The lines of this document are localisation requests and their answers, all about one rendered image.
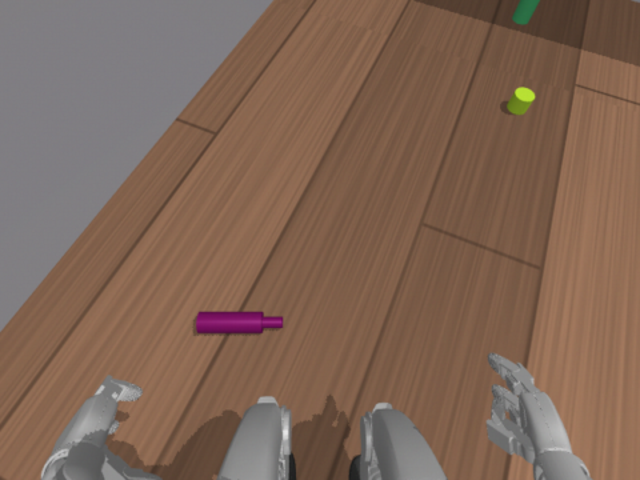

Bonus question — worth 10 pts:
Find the right robot arm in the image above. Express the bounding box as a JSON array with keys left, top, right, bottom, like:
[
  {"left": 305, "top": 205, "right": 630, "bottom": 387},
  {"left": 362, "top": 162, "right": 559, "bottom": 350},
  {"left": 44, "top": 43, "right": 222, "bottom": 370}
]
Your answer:
[{"left": 533, "top": 451, "right": 593, "bottom": 480}]

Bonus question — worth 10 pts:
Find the left robot arm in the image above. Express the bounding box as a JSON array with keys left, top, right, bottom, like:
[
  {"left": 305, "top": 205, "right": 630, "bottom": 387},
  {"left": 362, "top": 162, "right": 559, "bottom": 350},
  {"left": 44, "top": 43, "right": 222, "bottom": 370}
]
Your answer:
[{"left": 41, "top": 442, "right": 105, "bottom": 480}]

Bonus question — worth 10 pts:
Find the right robot hand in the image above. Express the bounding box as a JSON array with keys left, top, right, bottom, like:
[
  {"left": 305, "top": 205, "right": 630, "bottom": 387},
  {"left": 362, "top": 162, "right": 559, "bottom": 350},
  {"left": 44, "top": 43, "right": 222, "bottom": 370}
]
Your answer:
[{"left": 486, "top": 353, "right": 573, "bottom": 465}]

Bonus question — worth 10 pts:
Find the left robot hand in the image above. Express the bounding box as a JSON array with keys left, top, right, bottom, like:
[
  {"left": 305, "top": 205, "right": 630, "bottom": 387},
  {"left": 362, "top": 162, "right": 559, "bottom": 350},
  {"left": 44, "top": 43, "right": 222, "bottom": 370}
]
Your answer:
[{"left": 51, "top": 375, "right": 163, "bottom": 480}]

